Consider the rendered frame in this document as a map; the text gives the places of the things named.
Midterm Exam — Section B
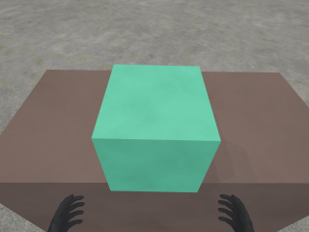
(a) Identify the carton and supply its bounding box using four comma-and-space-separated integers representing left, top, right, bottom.
92, 64, 221, 192

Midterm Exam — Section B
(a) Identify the robot left hand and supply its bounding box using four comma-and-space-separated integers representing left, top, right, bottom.
47, 194, 85, 232

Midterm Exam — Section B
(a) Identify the pedestal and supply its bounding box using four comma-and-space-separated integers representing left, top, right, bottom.
0, 70, 309, 232

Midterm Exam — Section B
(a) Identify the robot right hand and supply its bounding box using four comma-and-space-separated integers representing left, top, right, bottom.
218, 194, 254, 232

